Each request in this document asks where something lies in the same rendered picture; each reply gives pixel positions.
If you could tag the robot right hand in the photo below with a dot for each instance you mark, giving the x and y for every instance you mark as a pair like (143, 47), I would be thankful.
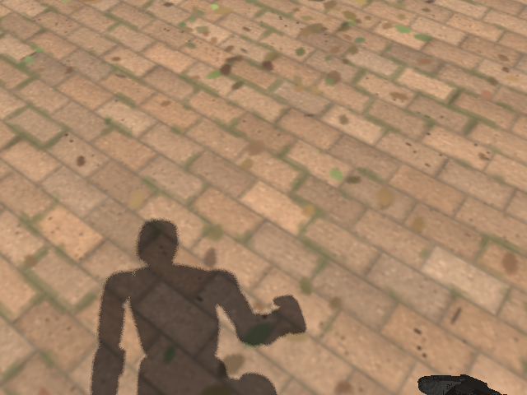
(454, 385)

